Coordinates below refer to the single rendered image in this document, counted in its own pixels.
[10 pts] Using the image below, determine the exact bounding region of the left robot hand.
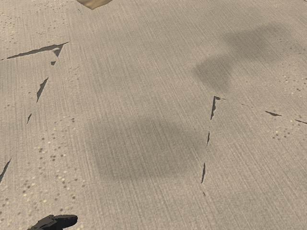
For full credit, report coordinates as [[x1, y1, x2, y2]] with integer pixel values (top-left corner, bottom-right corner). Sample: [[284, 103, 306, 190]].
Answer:
[[27, 215, 78, 230]]

